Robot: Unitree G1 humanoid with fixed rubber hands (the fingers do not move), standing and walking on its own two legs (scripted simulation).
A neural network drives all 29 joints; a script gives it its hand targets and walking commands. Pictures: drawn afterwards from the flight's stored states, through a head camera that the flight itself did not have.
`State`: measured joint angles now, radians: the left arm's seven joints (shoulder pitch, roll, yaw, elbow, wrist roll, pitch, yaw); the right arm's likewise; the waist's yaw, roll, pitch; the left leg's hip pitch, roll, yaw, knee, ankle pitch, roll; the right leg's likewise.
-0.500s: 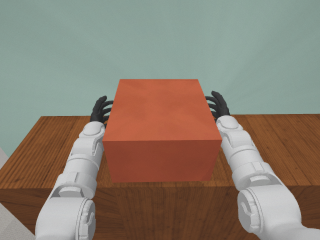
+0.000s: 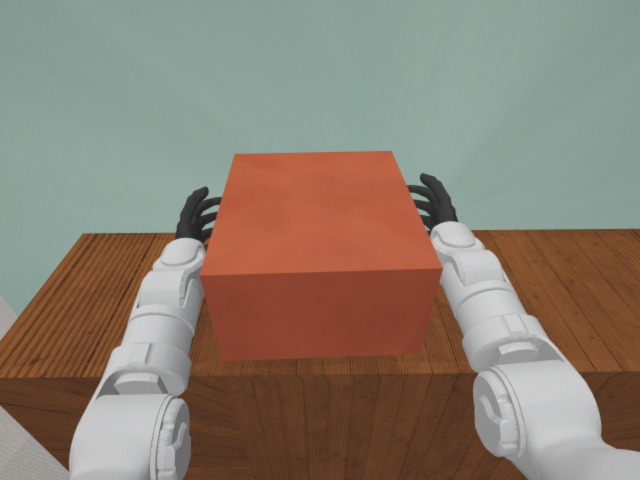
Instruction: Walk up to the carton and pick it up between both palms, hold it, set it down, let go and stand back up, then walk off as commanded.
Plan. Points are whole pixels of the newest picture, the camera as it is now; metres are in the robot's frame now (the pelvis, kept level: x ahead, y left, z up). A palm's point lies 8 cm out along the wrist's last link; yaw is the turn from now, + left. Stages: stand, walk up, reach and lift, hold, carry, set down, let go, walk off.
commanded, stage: hold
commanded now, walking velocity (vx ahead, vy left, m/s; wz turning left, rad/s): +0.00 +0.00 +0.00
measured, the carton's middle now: (317, 243) +0.41 +0.00 +0.15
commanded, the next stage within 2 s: none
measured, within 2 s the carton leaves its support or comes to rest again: neither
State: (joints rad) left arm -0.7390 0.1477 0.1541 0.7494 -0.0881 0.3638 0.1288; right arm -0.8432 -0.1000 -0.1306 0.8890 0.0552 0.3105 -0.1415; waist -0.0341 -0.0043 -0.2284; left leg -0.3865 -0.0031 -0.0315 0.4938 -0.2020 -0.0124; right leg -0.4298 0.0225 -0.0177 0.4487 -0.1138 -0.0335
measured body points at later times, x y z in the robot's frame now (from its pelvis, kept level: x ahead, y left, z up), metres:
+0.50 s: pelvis -0.01 +0.00 +0.00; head -0.07 +0.00 +0.45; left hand +0.39 +0.17 +0.19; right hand +0.40 -0.16 +0.19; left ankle +0.03 +0.13 -0.74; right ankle +0.07 -0.10 -0.74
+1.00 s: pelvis -0.01 +0.00 +0.00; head -0.07 +0.00 +0.45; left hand +0.39 +0.17 +0.19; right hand +0.40 -0.16 +0.20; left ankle +0.03 +0.13 -0.74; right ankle +0.07 -0.10 -0.74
